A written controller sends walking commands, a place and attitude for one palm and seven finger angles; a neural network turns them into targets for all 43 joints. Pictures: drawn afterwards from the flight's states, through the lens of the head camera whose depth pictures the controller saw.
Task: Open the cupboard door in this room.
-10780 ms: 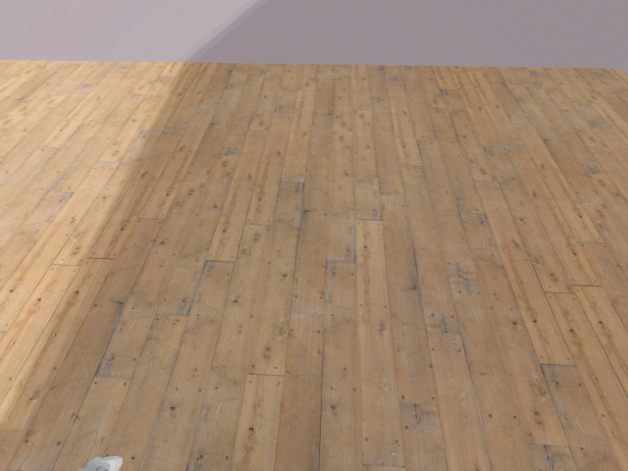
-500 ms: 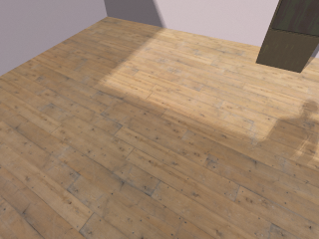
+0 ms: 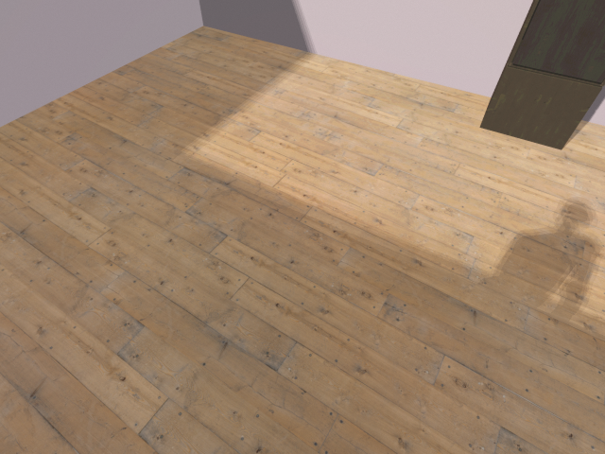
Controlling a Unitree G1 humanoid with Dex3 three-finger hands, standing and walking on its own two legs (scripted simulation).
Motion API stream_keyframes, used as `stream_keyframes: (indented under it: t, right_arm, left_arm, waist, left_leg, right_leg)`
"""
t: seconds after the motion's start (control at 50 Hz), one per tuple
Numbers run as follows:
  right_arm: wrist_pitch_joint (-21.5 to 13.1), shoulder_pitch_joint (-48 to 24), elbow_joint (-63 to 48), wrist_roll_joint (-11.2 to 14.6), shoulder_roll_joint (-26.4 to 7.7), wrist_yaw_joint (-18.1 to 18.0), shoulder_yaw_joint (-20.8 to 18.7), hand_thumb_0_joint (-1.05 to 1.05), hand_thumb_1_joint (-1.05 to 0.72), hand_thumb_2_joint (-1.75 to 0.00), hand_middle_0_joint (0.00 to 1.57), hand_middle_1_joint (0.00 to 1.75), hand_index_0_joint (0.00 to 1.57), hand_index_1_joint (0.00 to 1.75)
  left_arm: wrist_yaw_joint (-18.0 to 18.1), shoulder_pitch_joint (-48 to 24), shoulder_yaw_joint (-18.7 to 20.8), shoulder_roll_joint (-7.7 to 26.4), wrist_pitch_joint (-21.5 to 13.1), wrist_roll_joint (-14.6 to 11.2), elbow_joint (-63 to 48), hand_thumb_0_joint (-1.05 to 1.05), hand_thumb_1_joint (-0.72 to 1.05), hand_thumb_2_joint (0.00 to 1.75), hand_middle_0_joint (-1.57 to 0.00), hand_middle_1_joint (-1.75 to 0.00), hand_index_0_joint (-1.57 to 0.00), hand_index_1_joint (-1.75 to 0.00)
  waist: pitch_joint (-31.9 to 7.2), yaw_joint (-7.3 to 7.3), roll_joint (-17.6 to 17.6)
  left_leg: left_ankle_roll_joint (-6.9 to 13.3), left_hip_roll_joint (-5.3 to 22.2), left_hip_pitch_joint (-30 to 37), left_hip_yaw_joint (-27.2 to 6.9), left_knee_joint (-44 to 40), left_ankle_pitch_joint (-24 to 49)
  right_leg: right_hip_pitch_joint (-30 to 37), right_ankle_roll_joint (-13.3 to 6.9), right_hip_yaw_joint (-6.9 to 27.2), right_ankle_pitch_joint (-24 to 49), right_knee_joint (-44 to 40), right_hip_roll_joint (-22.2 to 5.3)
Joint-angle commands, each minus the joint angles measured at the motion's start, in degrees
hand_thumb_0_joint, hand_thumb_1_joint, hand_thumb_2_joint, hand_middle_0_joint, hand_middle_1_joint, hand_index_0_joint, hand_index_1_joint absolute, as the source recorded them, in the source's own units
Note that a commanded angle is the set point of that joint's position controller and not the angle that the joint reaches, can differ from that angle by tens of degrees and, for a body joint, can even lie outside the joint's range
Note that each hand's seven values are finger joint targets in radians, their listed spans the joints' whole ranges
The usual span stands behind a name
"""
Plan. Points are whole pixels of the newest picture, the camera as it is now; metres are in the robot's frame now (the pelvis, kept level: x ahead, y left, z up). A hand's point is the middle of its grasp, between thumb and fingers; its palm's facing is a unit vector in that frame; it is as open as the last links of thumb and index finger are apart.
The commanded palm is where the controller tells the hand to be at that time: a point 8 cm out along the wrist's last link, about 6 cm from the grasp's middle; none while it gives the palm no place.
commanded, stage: stand and wait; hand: left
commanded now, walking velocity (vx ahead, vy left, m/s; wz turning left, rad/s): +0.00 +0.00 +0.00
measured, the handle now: out of the picture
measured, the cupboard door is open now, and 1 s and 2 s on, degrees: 0 0 0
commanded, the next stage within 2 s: turn or walk to find it in 0.04 s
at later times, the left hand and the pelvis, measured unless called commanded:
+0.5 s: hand out of the picture +0.02 +0.23 -0.19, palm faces +0.13 -0.96 -0.23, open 7.4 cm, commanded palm none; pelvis -0.02 +0.02 -0.01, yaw +7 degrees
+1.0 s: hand out of the picture -0.05 +0.16 -0.18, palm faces +0.28 -0.93 -0.23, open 7.4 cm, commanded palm none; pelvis -0.01 -0.02 -0.01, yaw +16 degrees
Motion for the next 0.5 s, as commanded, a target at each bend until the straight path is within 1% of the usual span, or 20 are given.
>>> stream_keyframes:
  t: [0.0,0.02,0.06,0.08,0.14,0.16,0.2,0.24,0.28,0.3,0.32,0.34,0.36,0.38,0.4,0.42,0.44,0.46,0.48]
  right_arm:
    - [-0.84,2.89,-1.41,0.06,-6.82,-0.53,-1.24,0.00,-0.90,-0.90,0.20,0.30,0.20,0.30]
    - [-0.95,3.03,-1.45,0.04,-6.78,-0.52,-1.23,0.00,-0.90,-0.90,0.20,0.30,0.20,0.30]
    - [-0.73,2.94,-1.62,0.00,-6.17,-0.38,-1.06,0.00,-0.90,-0.90,0.20,0.30,0.20,0.30]
    - [-0.56,2.94,-1.89,-0.03,-6.05,-0.31,-1.13,0.00,-0.90,-0.90,0.20,0.30,0.20,0.30]
    - [0.23,2.05,-3.11,-0.23,-6.65,-0.04,-1.48,0.00,-0.90,-0.90,0.20,0.30,0.20,0.30]
    - [0.49,1.41,-3.72,-0.36,-6.84,0.03,-1.67,0.00,-0.90,-0.90,0.20,0.30,0.20,0.30]
    - [0.95,1.21,-4.97,-0.45,-7.21,0.27,-2.03,0.00,-0.90,-0.90,0.20,0.30,0.20,0.30]
    - [1.10,1.50,-5.90,-0.54,-7.09,0.46,-2.36,0.00,-0.90,-0.90,0.20,0.30,0.20,0.30]
    - [1.25,1.67,-6.87,-0.60,-7.13,0.63,-2.82,0.00,-0.90,-0.90,0.20,0.30,0.20,0.30]
    - [1.38,2.07,-7.42,-0.59,-7.33,0.72,-3.06,0.00,-0.90,-0.90,0.20,0.30,0.20,0.30]
    - [1.45,2.30,-7.81,-0.67,-7.47,0.83,-3.21,0.00,-0.90,-0.90,0.20,0.30,0.20,0.30]
    - [1.41,2.46,-8.28,-0.74,-7.94,0.95,-3.30,0.00,-0.90,-0.90,0.20,0.30,0.20,0.30]
    - [1.33,2.53,-8.73,-0.81,-8.65,1.07,-3.39,0.00,-0.90,-0.90,0.20,0.30,0.20,0.30]
    - [1.17,2.33,-9.43,-1.04,-10.13,1.09,-3.56,0.00,-0.90,-0.90,0.20,0.30,0.20,0.30]
    - [0.91,2.37,-10.20,-1.18,-12.61,0.94,-4.08,0.00,-0.90,-0.90,0.20,0.30,0.20,0.30]
    - [0.70,2.96,-10.60,-1.12,-13.73,0.54,-4.54,0.00,-0.90,-0.90,0.20,0.30,0.20,0.30]
    - [0.55,2.94,-10.47,-1.11,-14.01,0.14,-4.61,0.00,-0.90,-0.90,0.20,0.30,0.20,0.30]
    - [0.52,2.29,-10.51,-1.20,-13.80,-0.12,-4.53,0.00,-0.90,-0.90,0.20,0.30,0.20,0.30]
    - [0.49,1.80,-10.66,-1.30,-13.63,-0.27,-4.49,0.00,-0.90,-0.90,0.20,0.30,0.20,0.30]
  left_arm:
    - [0.34,3.28,1.29,6.45,-1.04,0.11,-1.48,0.00,0.90,0.90,-0.20,-0.30,-0.20,-0.30]
    - [0.33,3.19,1.39,6.63,-1.14,0.14,-1.50,0.00,0.90,0.90,-0.20,-0.30,-0.20,-0.30]
    - [0.46,3.12,1.44,6.39,-0.88,0.01,-1.85,0.00,0.90,0.90,-0.20,-0.30,-0.20,-0.30]
    - [0.51,3.14,1.58,6.43,-0.72,0.02,-2.02,0.00,0.90,0.90,-0.20,-0.30,-0.20,-0.30]
    - [0.60,2.19,2.41,7.50,0.02,0.11,-3.33,0.00,0.90,0.90,-0.20,-0.30,-0.20,-0.30]
    - [0.59,2.13,2.73,7.74,0.21,0.16,-3.76,0.00,0.90,0.90,-0.20,-0.30,-0.20,-0.30]
    - [0.56,1.40,3.23,8.64,0.50,0.34,-4.74,0.00,0.90,0.90,-0.20,-0.30,-0.20,-0.30]
    - [0.50,0.45,3.81,9.79,0.57,0.47,-6.01,0.00,0.90,0.90,-0.20,-0.30,-0.20,-0.30]
    - [0.46,-0.86,4.34,10.83,0.58,0.64,-7.40,0.00,0.90,0.90,-0.20,-0.30,-0.20,-0.30]
    - [0.48,-1.92,4.49,10.92,0.69,0.71,-8.12,0.00,0.90,0.90,-0.20,-0.30,-0.20,-0.30]
    - [0.45,-3.10,4.67,11.37,0.77,0.79,-8.92,0.00,0.90,0.90,-0.20,-0.30,-0.20,-0.30]
    - [0.39,-3.94,4.75,11.28,0.90,0.82,-9.62,0.00,0.90,0.90,-0.20,-0.30,-0.20,-0.30]
    - [0.32,-4.55,4.80,10.82,1.08,0.78,-10.20,0.00,0.90,0.90,-0.20,-0.30,-0.20,-0.30]
    - [0.26,-4.51,4.78,9.86,1.24,0.59,-10.70,0.00,0.90,0.90,-0.20,-0.30,-0.20,-0.30]
    - [0.19,-4.30,4.67,8.66,1.32,0.41,-11.01,0.00,0.90,0.90,-0.20,-0.30,-0.20,-0.30]
    - [0.27,-4.44,4.40,8.05,1.43,0.54,-11.79,0.00,0.90,0.90,-0.20,-0.30,-0.20,-0.30]
    - [0.31,-4.49,4.19,7.73,1.36,0.67,-11.85,0.00,0.90,0.90,-0.20,-0.30,-0.20,-0.30]
    - [0.25,-4.76,4.06,7.74,1.15,0.74,-11.93,0.00,0.90,0.90,-0.20,-0.30,-0.20,-0.30]
    - [0.08,-5.03,3.82,7.20,0.82,0.70,-11.86,0.00,0.90,0.90,-0.20,-0.30,-0.20,-0.30]
  waist:
    - [2.19,-0.01,0.24]
    - [1.56,-0.10,-0.10]
    - [2.38,0.02,0.20]
    - [2.09,0.07,0.00]
    - [3.90,0.34,0.59]
    - [4.05,0.56,0.31]
    - [3.84,0.44,-1.41]
    - [1.98,0.26,-3.86]
    - [0.30,-0.17,-5.18]
    - [-0.19,-0.61,-5.28]
    - [0.11,-0.91,-4.63]
    - [0.06,-1.19,-2.77]
    - [0.34,-1.30,0.77]
    - [1.09,-1.33,6.39]
    - [0.75,-1.31,13.35]
    - [-0.65,-1.82,16.16]
    - [-2.47,-1.71,15.43]
    - [-3.81,-1.42,13.16]
    - [-5.28,-1.34,11.51]
  left_leg:
    - [2.36,3.89,0.45,-2.67,-3.17,6.09]
    - [2.46,4.00,0.53,-2.65,-3.26,6.57]
    - [2.26,3.73,-1.14,-2.83,-2.69,7.03]
    - [2.31,3.61,-1.93,-3.08,-2.13,7.33]
    - [2.51,3.24,-6.66,-4.08,-0.74,4.12]
    - [2.54,2.90,-7.94,-4.19,0.17,2.85]
    - [2.49,2.08,-9.86,-4.04,2.49,0.56]
    - [2.31,1.20,-10.61,-3.14,5.97,0.68]
    - [2.04,0.80,-9.55,-1.98,10.12,0.67]
    - [2.08,0.87,-9.47,-2.22,11.26,0.34]
    - [2.17,1.29,-9.48,-2.79,11.31,0.26]
    - [2.61,1.91,-9.51,-4.39,9.97,1.43]
    - [3.47,3.07,-10.45,-7.99,6.90,2.50]
    - [5.07,5.45,-12.03,-14.73,1.48,2.84]
    - [8.05,9.76,-12.46,-24.83,-5.25,2.71]
    - [11.46,12.50,-9.09,-31.08,-8.82,5.54]
    - [13.63,13.51,-5.53,-31.58,-8.65,7.18]
    - [14.28,12.95,-3.22,-30.11,-6.91,8.95]
    - [14.21,11.85,-0.55,-27.76,-5.25,12.44]
  right_leg:
    - [-3.64,-0.38,5.63,4.43,-6.18,-5.96]
    - [-3.16,-0.38,5.46,5.21,-5.89,-6.03]
    - [-2.84,-0.13,4.72,5.17,-4.81,-6.33]
    - [-2.70,-0.08,4.40,4.99,-4.09,-6.53]
    - [-3.75,0.00,3.60,-0.22,-2.76,-7.06]
    - [-4.23,-0.16,3.96,-1.85,-2.79,-7.38]
    - [-5.07,-0.71,4.31,-4.94,-3.03,-8.85]
    - [-4.98,-1.99,5.20,-5.16,-3.44,-11.40]
    - [-6.24,-3.50,5.87,-3.70,-3.31,-14.00]
    - [-6.86,-3.85,5.41,-3.50,-2.63,-14.49]
    - [-7.92,-3.79,4.53,-3.98,-1.43,-14.60]
    - [-8.57,-3.07,2.74,-4.23,0.78,-13.60]
    - [-9.00,-1.77,0.62,-5.68,4.23,-11.23]
    - [-9.38,0.23,-1.89,-7.46,9.77,-7.24]
    - [-9.85,2.02,-3.60,-8.78,18.05,-2.41]
    - [-13.45,2.13,-1.05,-14.83,26.29,-0.75]
    - [-16.52,1.77,2.15,-17.53,31.43,-1.28]
    - [-17.94,1.62,3.91,-17.39,33.25,-1.41]
    - [-18.60,1.78,4.38,-16.83,31.97,-1.34]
